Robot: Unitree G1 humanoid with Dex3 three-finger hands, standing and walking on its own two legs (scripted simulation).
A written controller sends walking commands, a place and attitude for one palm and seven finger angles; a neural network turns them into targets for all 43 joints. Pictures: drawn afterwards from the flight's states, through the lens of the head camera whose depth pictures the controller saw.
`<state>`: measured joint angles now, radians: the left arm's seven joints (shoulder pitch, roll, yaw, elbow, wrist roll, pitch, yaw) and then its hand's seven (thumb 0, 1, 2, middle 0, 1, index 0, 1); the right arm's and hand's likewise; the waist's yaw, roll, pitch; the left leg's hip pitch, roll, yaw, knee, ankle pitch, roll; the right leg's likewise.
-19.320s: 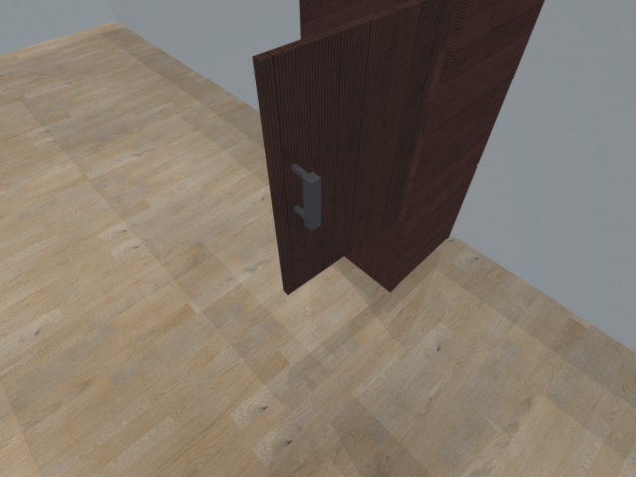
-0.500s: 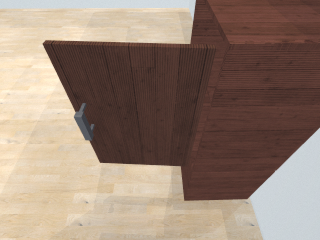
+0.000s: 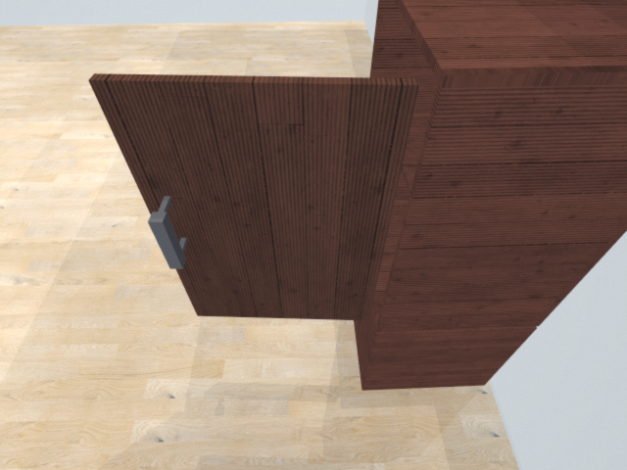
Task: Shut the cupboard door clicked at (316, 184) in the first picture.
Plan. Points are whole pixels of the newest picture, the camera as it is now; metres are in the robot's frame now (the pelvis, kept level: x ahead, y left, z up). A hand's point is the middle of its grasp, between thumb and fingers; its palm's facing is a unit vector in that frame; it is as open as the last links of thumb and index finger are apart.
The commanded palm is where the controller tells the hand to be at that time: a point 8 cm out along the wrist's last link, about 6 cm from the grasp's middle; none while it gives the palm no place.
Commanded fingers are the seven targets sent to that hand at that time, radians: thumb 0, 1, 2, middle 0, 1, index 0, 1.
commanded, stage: look again from close up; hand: left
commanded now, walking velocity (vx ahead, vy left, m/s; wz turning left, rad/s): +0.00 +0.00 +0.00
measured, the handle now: (172, 232) +0.48 +0.26 -0.01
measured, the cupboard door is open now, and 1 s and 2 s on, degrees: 86 86 86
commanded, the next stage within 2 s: shuffle to correct the standing spot in 0.32 s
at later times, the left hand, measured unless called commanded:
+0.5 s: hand out of the picture -0.02 +0.20 -0.18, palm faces +0.02 -0.99 -0.15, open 7.4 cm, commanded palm none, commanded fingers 0.00 0.90 0.90 -0.20 -0.30 -0.20 -0.30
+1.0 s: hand out of the picture +0.04 +0.23 -0.18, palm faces -0.01 -0.98 -0.20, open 7.4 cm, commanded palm none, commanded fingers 0.00 0.90 0.90 -0.20 -0.30 -0.20 -0.30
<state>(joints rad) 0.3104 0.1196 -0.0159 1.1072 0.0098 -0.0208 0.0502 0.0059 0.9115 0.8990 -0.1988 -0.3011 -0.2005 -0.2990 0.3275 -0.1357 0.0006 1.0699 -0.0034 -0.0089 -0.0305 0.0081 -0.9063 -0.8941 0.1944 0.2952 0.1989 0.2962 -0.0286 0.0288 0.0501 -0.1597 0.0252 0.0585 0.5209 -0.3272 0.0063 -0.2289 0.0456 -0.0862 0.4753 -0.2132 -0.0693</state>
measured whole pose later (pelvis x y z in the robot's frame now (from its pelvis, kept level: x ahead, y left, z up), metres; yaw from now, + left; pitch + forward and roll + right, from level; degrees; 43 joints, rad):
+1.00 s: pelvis +0.01 +0.05 +0.00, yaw -1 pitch -2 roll +1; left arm 0.26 0.17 0.00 1.04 0.01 0.02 0.05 0.01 0.92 0.90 -0.20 -0.30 -0.20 -0.30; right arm 0.26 -0.14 0.01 1.08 -0.01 -0.01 -0.04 0.02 -0.92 -0.89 0.20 0.30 0.20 0.30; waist -0.01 -0.02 0.08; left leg -0.10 -0.07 0.11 0.44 -0.32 0.09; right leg -0.24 -0.04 -0.02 0.53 -0.25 0.01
